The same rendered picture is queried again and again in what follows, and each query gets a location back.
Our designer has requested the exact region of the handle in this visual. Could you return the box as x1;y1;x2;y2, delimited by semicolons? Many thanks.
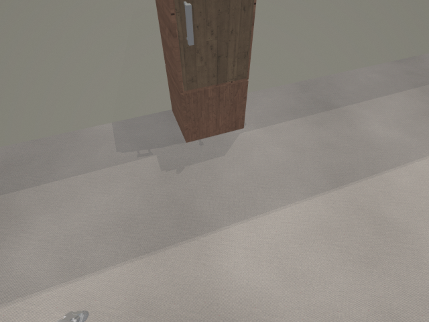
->
184;1;194;46

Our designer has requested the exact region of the cupboard door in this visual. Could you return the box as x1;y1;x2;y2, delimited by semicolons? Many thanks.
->
174;0;254;91

